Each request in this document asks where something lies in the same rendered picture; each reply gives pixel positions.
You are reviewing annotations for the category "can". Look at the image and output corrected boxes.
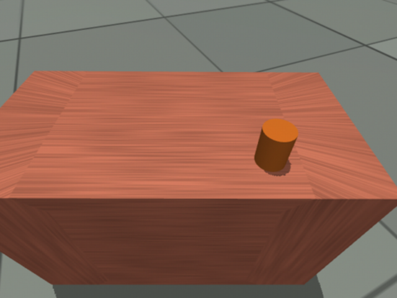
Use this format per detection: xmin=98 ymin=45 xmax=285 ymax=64
xmin=254 ymin=119 xmax=298 ymax=172

